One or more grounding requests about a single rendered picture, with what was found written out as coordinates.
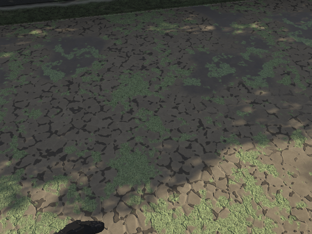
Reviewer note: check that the left robot hand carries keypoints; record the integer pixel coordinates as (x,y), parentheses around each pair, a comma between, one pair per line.
(82,227)

